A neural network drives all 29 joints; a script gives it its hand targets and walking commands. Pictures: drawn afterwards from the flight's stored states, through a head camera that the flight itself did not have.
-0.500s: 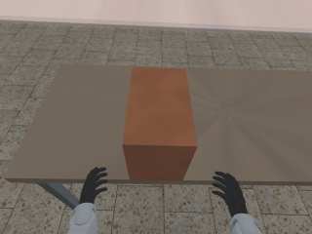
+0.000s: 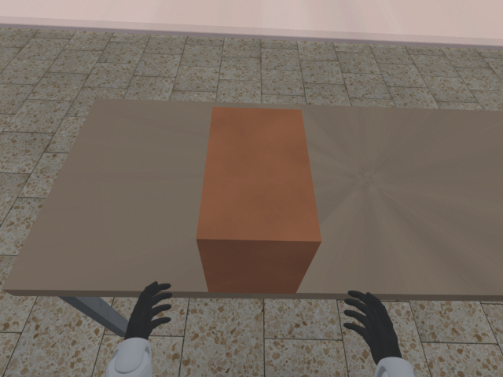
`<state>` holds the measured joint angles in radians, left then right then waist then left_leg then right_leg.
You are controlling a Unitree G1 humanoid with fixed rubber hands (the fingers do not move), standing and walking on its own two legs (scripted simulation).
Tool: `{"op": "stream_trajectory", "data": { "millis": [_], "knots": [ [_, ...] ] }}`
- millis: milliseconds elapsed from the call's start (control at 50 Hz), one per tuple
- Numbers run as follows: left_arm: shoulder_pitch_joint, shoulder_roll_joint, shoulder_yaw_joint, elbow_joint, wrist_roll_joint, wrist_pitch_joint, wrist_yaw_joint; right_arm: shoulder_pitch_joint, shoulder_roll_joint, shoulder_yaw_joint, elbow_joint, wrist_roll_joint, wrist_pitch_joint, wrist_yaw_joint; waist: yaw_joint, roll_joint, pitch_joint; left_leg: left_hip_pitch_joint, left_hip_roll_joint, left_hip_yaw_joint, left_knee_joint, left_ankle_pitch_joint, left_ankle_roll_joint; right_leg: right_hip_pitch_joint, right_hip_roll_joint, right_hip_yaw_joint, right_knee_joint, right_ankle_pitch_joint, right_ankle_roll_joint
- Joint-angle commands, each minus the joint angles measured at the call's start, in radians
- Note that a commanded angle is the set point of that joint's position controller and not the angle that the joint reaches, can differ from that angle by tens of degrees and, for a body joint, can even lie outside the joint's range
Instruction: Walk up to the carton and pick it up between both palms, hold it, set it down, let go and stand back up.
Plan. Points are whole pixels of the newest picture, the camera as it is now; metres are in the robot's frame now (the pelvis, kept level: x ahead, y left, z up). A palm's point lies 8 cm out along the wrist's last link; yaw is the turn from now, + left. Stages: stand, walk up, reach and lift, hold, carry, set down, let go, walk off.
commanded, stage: set down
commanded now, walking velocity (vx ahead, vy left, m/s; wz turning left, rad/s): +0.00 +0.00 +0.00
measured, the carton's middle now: (254, 201) +0.42 +0.03 -0.03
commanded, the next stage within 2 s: let go in 0.30 s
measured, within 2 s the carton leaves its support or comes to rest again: neither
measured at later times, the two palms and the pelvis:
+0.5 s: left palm (139, 341) +0.17 +0.21 -0.09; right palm (385, 360) +0.17 -0.19 -0.08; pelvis +0.00 +0.00 +0.00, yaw +0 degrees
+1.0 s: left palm (120, 353) +0.15 +0.24 -0.10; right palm out of the picture +0.14 -0.21 -0.10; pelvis +0.00 +0.01 +0.00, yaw +0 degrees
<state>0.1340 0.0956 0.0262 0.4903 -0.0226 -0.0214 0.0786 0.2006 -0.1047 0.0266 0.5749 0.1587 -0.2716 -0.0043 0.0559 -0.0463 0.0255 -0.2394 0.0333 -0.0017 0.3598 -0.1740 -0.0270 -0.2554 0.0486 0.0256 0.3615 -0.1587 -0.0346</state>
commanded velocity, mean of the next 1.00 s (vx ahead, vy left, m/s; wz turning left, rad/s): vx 0.00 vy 0.00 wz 0.00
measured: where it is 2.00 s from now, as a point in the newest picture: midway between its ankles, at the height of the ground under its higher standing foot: outside the picture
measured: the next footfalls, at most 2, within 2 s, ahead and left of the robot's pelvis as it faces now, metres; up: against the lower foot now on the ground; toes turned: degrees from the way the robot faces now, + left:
none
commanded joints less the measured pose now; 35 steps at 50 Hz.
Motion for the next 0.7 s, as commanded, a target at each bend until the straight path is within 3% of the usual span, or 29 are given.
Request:
{"op": "stream_trajectory", "data": {
  "millis": [0, 40, 60, 80, 120, 160, 180, 200, 220, 240, 280, 300, 320, 340, 360, 380, 400, 420, 440, 460, 480, 500, 540, 560, 580, 600, 620, 640, 680],
  "knots": [
    [0.023, 0.149, -0.032, -0.287, 0.01, -0.041, -0.005, -0.02, -0.202, -0.045, -0.12, -0.046, -0.046, -0.001, -0.049, -0.003, -0.196, 0.179, -0.035, 0.063, -0.014, 0.147, 0.009, 0.202, -0.05, -0.009, -0.032, 0.113, 0.006],
    [0.01, 0.135, -0.028, -0.297, 0.033, -0.004, -0.005, -0.031, -0.222, -0.063, -0.059, -0.055, -0.034, -0.001, -0.053, 0.073, -0.187, 0.183, -0.03, 0.071, -0.012, 0.153, -0.011, 0.217, -0.05, -0.017, -0.022, 0.126, 0.003],
    [0.054, 0.174, -0.005, -0.267, 0.022, -0.039, -0.019, 0.021, -0.169, -0.037, -0.16, -0.061, -0.053, -0.019, -0.045, -0.01, -0.167, 0.173, -0.049, 0.075, -0.012, 0.133, 0.018, 0.24, -0.057, -0.005, -0.031, 0.173, 0.015],
    [0.015, 0.163, -0.008, -0.275, 0.024, -0.009, -0.023, -0.028, -0.194, -0.045, -0.109, -0.071, -0.031, -0.022, -0.069, -0.002, -0.171, 0.176, -0.046, 0.074, -0.014, 0.116, 0.009, 0.229, -0.054, -0.008, -0.026, 0.185, 0.015],
    [0.019, 0.143, -0.019, -0.342, 0.018, -0.017, -0.005, -0.032, -0.226, -0.059, -0.135, -0.065, -0.038, -0.004, -0.049, 0.014, -0.189, 0.185, -0.025, 0.072, -0.023, 0.18, -0.009, 0.195, -0.04, -0.041, -0.013, 0.136, 0.013],
    [0.018, 0.144, -0.028, -0.216, 0.041, 0.027, -0.018, -0.049, -0.225, -0.063, -0.061, -0.092, -0.013, -0.007, -0.056, 0.024, -0.131, 0.161, -0.031, 0.067, -0.026, 0.092, -0.001, 0.205, -0.038, -0.024, -0.024, 0.071, 0.003],
    [0.032, 0.161, -0.023, -0.288, 0.029, 0.014, -0.017, -0.037, -0.209, -0.051, -0.066, -0.081, -0.013, -0.006, -0.056, 0.022, -0.138, 0.168, -0.03, 0.067, -0.019, 0.114, 0.0, 0.208, -0.052, -0.022, -0.034, 0.081, 0.005],
    [-0.009, 0.146, -0.006, -0.19, 0.065, 0.043, -0.021, -0.042, -0.206, -0.028, 0.031, -0.087, 0.014, -0.002, -0.054, 0.066, -0.108, 0.144, -0.039, 0.083, -0.02, 0.08, -0.004, 0.199, -0.058, -0.014, -0.03, 0.037, 0.0],
    [0.018, 0.134, -0.029, -0.269, 0.046, 0.038, -0.016, -0.06, -0.225, -0.042, -0.077, -0.074, -0.006, 0.009, -0.046, 0.055, -0.143, 0.174, -0.029, 0.082, -0.029, 0.133, -0.005, 0.193, -0.045, -0.037, -0.03, 0.061, 0.001],
    [-0.011, 0.188, -0.012, -0.269, 0.018, 0.012, -0.019, -0.048, -0.18, -0.069, -0.116, -0.09, -0.015, -0.007, -0.05, 0.028, -0.149, 0.144, -0.035, 0.076, -0.014, 0.049, 0.01, 0.204, -0.065, -0.01, -0.035, 0.032, 0.008],
    [0.008, 0.209, -0.001, -0.26, 0.0, -0.003, -0.023, -0.033, -0.178, -0.075, -0.144, -0.117, -0.014, -0.015, -0.037, -0.04, -0.16, 0.139, -0.034, 0.075, -0.017, 0.045, 0.026, 0.211, -0.067, -0.006, -0.035, 0.028, 0.016],
    [-0.016, 0.185, 0.001, -0.156, 0.044, 0.047, -0.03, -0.056, -0.188, -0.045, 0.009, -0.126, 0.019, -0.009, -0.053, 0.022, -0.092, 0.127, -0.029, 0.081, -0.022, 0.012, 0.009, 0.168, -0.069, -0.001, -0.036, -0.05, 0.004],
    [-0.009, 0.175, -0.016, -0.292, 0.026, 0.021, -0.013, -0.061, -0.2, -0.058, -0.116, -0.099, -0.004, -0.003, -0.036, 0.049, -0.153, 0.143, -0.029, 0.09, -0.026, 0.076, 0.002, 0.19, -0.051, -0.03, -0.014, 0.002, 0.001],
    [-0.025, 0.172, -0.007, -0.203, 0.035, 0.051, -0.017, -0.095, -0.214, -0.086, -0.027, -0.134, 0.006, -0.001, -0.048, 0.056, -0.139, 0.151, -0.029, 0.085, -0.02, 0.028, 0.001, 0.175, -0.057, -0.017, -0.027, -0.009, 0.005],
    [-0.026, 0.153, -0.023, -0.271, 0.036, 0.043, -0.002, -0.1, -0.237, -0.09, -0.065, -0.106, -0.013, 0.011, -0.046, 0.053, -0.145, 0.137, -0.013, 0.079, -0.028, 0.098, -0.01, 0.171, -0.035, -0.055, -0.011, 0.033, 0.003],
    [-0.004, 0.181, -0.009, -0.335, 0.017, -0.001, -0.004, -0.054, -0.197, -0.081, -0.107, -0.096, -0.034, -0.002, -0.047, 0.036, -0.184, 0.135, -0.032, 0.079, -0.015, 0.097, -0.001, 0.223, -0.049, -0.037, -0.012, 0.076, 0.008],
    [-0.03, 0.162, -0.018, -0.225, 0.035, 0.036, -0.007, -0.094, -0.212, -0.087, -0.034, -0.114, -0.012, 0.005, -0.051, 0.051, -0.126, 0.126, -0.026, 0.074, -0.02, 0.067, -0.002, 0.19, -0.046, -0.032, -0.021, 0.022, 0.002],
    [0.014, 0.178, -0.011, -0.235, 0.028, 0.021, -0.016, -0.053, -0.189, -0.075, -0.064, -0.107, -0.021, -0.002, -0.041, 0.04, -0.146, 0.139, -0.034, 0.077, -0.006, 0.07, 0.007, 0.199, -0.057, -0.021, -0.014, 0.084, 0.008],
    [0.026, 0.191, -0.008, -0.238, 0.007, 0.009, -0.021, -0.05, -0.183, -0.074, -0.103, -0.113, -0.03, -0.005, -0.03, -0.022, -0.181, 0.139, -0.039, 0.082, 0.0, 0.093, 0.023, 0.224, -0.064, -0.015, -0.027, 0.107, 0.016],
    [0.022, 0.202, 0.012, -0.221, 0.006, 0.025, -0.031, -0.034, -0.184, -0.051, -0.072, -0.116, -0.01, -0.013, -0.041, -0.035, -0.176, 0.134, -0.04, 0.093, -0.004, 0.089, 0.02, 0.234, -0.068, -0.009, -0.012, 0.146, 0.028],
    [0.008, 0.198, 0.009, -0.229, 0.019, 0.016, -0.023, -0.029, -0.186, -0.059, -0.042, -0.12, -0.02, -0.011, -0.048, 0.01, -0.18, 0.124, -0.045, 0.092, 0.003, 0.099, 0.01, 0.244, -0.071, -0.015, 0.002, 0.172, 0.028],
    [0.018, 0.198, -0.004, -0.279, 0.003, 0.008, -0.02, -0.053, -0.194, -0.074, -0.097, -0.108, -0.033, -0.012, -0.055, -0.009, -0.216, 0.143, -0.04, 0.079, 0.01, 0.107, 0.013, 0.241, -0.06, -0.024, 0.007, 0.176, 0.031],
    [-0.008, 0.179, 0.002, -0.186, 0.054, 0.045, -0.028, -0.067, -0.201, -0.051, 0.031, -0.123, -0.016, -0.007, -0.056, 0.066, -0.139, 0.136, -0.035, 0.087, -0.006, 0.094, -0.005, 0.224, -0.053, -0.029, 0.005, 0.13, 0.017],
    [0.027, 0.168, 0.0, -0.237, 0.036, 0.041, -0.025, -0.056, -0.229, -0.091, -0.022, -0.127, -0.029, -0.004, -0.054, 0.045, -0.156, 0.179, -0.029, 0.081, -0.004, 0.14, -0.004, 0.215, -0.036, -0.046, -0.001, 0.152, 0.007],
    [0.006, 0.183, 0.008, -0.171, 0.048, 0.055, -0.034, -0.082, -0.207, -0.061, 0.045, -0.131, -0.013, -0.008, -0.062, 0.036, -0.132, 0.137, -0.038, 0.089, -0.004, 0.108, -0.003, 0.219, -0.051, -0.035, 0.0, 0.151, 0.012],
    [0.012, 0.184, 0.01, -0.162, 0.04, 0.06, -0.04, -0.077, -0.218, -0.064, 0.006, -0.136, -0.021, -0.007, -0.054, 0.009, -0.129, 0.126, -0.033, 0.087, -0.01, 0.117, 0.004, 0.231, -0.046, -0.036, -0.002, 0.172, 0.016],
    [0.012, 0.166, 0.0, -0.159, 0.051, 0.072, -0.041, -0.08, -0.232, -0.088, 0.039, -0.135, -0.017, -0.004, -0.061, 0.046, -0.151, 0.15, -0.036, 0.091, -0.007, 0.128, -0.009, 0.222, -0.038, -0.043, 0.001, 0.141, 0.01],
    [0.02, 0.149, -0.006, -0.245, 0.054, 0.072, -0.032, -0.068, -0.233, -0.071, -0.019, -0.115, -0.029, 0.001, -0.05, 0.03, -0.166, 0.156, -0.038, 0.089, -0.009, 0.166, 0.0, 0.221, -0.028, -0.056, -0.002, 0.157, 0.015],
    [0.017, 0.181, 0.016, -0.201, 0.038, 0.07, -0.042, -0.075, -0.217, -0.071, 0.0, -0.135, -0.026, -0.009, -0.06, 0.009, -0.149, 0.133, -0.038, 0.087, -0.001, 0.142, 0.002, 0.239, -0.041, -0.04, 0.003, 0.184, 0.022]
  ]
}}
